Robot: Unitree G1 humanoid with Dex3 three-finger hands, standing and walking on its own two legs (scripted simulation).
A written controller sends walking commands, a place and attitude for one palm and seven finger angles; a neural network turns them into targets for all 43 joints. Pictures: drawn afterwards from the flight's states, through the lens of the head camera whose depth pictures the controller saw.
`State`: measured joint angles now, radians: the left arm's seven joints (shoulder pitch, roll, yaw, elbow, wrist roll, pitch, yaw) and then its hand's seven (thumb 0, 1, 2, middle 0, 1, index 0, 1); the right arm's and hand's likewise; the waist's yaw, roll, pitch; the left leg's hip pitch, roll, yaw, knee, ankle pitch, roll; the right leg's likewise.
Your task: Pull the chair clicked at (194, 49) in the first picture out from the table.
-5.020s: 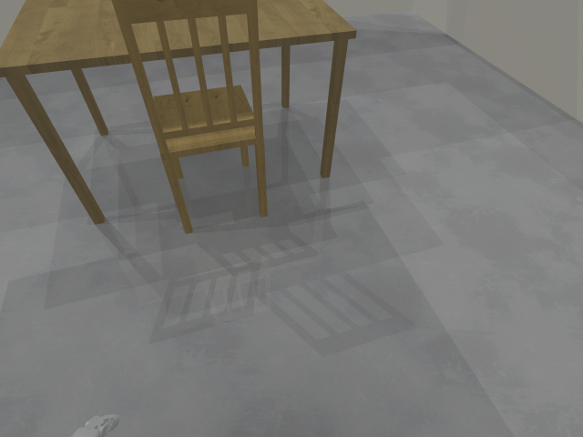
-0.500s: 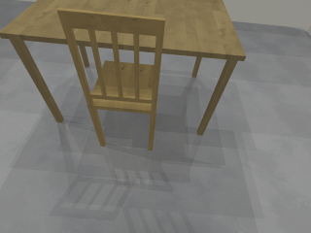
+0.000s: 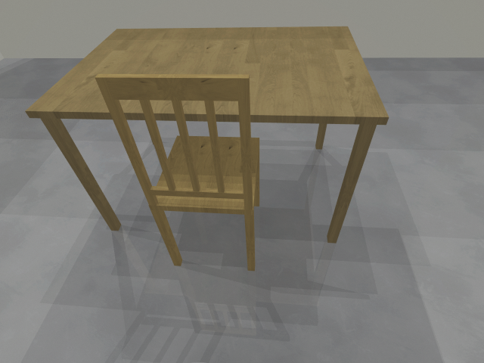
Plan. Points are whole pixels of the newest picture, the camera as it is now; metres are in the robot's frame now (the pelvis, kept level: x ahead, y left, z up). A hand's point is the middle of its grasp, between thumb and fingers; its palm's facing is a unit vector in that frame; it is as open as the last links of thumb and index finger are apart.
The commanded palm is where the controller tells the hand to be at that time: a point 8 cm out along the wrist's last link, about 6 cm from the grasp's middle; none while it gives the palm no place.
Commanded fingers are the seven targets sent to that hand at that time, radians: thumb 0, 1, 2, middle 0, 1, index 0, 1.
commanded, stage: take the last steps up to it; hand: left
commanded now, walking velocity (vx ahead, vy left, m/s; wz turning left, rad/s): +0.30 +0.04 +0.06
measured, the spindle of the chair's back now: (187, 150) +0.69 +0.21 -0.07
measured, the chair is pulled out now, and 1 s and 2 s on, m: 0.00 0.00 0.00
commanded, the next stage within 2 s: come to a stop and stand still in 0.46 s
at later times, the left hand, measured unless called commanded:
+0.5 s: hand out of the picture +0.13 +0.26 -0.19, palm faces +0.07 -0.98 -0.17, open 7.4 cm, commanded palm none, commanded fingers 0.00 0.90 0.90 -0.20 -0.30 -0.20 -0.30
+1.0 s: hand (150, 294) +0.30 +0.25 -0.18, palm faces +0.02 -0.98 -0.21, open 7.3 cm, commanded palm none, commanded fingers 0.00 0.90 0.90 -0.20 -0.30 -0.20 -0.30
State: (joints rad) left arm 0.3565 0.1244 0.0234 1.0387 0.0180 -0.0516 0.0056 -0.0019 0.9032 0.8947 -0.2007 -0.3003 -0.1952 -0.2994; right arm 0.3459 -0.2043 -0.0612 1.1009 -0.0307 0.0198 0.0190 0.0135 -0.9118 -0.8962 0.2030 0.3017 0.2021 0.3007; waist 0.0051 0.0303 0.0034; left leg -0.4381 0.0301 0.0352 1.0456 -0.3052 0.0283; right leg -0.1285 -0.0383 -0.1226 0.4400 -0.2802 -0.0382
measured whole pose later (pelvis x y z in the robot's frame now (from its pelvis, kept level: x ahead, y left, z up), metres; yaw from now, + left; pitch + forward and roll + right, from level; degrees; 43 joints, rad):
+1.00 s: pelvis +0.22 +0.08 -0.01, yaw +0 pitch +0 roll +0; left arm 0.11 0.14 0.03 1.02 0.02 0.02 0.04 -0.01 0.91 0.89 -0.20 -0.30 -0.20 -0.30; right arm 0.22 -0.14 -0.05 1.08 0.00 0.05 -0.03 0.01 -0.91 -0.90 0.20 0.30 0.20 0.30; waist -0.02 0.01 0.11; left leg -0.27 0.01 0.04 0.75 -0.50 -0.03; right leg -0.33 -0.05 -0.10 0.54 -0.20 -0.02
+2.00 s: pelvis +0.18 +0.13 +0.00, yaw -1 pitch -1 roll +0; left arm 0.30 0.14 -0.02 1.10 0.01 -0.01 0.03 0.01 0.92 0.89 -0.20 -0.30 -0.19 -0.30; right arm 0.32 -0.14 0.02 1.11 -0.01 -0.02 -0.02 0.01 -0.91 -0.90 0.20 0.30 0.20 0.30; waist -0.01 0.00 0.03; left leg -0.16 -0.06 0.10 0.39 -0.22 0.08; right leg -0.25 -0.03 -0.03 0.44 -0.18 0.00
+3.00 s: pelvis +0.20 +0.10 +0.00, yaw -1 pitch -1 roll +1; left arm 0.32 0.12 -0.03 1.13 0.01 -0.02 0.04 0.00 0.91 0.89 -0.20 -0.30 -0.19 -0.30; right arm 0.31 -0.13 0.02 1.16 -0.01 -0.03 -0.03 0.01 -0.91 -0.90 0.20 0.30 0.20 0.30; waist 0.00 0.00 0.02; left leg -0.10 -0.02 0.09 0.36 -0.24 0.03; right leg -0.19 0.00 -0.05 0.42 -0.22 -0.03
